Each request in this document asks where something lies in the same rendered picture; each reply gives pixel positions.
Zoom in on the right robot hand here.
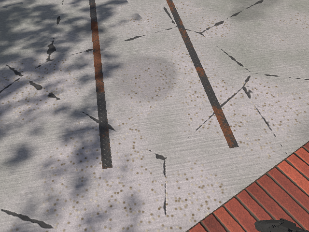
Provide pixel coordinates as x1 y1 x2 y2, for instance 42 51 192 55
254 218 309 232

